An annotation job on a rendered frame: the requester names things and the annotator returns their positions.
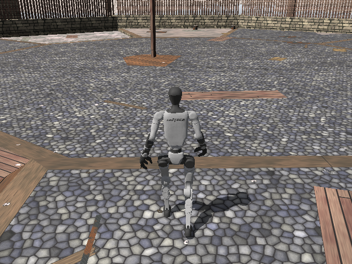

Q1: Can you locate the robot left forearm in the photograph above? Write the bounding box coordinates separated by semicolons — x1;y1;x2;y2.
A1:
141;133;154;157

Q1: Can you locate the robot right upper arm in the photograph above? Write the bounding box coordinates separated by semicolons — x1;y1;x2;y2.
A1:
187;111;203;140

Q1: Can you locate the right robot foot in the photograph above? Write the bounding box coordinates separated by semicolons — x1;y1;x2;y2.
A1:
184;225;193;237

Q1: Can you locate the robot left upper arm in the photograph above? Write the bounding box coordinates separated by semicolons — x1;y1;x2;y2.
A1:
149;111;164;142

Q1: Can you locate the robot right hand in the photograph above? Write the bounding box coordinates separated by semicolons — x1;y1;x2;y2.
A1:
194;147;207;157

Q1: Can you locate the humanoid robot torso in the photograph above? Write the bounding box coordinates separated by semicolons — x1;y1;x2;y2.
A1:
163;108;189;165

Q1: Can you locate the robot left hand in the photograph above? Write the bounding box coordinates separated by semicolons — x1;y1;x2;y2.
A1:
140;155;152;169

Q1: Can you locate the robot right forearm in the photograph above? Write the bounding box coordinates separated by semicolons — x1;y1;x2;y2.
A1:
197;132;206;149

